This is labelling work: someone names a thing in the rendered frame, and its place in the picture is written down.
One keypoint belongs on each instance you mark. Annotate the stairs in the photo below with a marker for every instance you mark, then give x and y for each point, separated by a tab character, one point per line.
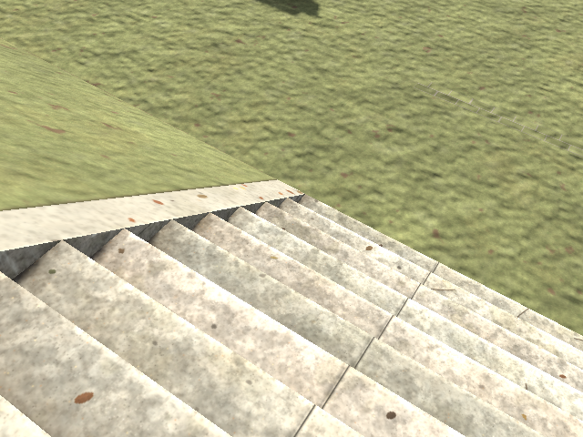
293	321

